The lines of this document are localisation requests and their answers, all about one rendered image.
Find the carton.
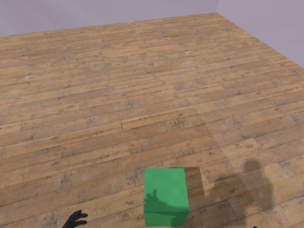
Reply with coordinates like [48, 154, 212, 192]
[143, 168, 190, 226]

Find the left robot hand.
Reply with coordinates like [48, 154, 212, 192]
[62, 210, 88, 228]

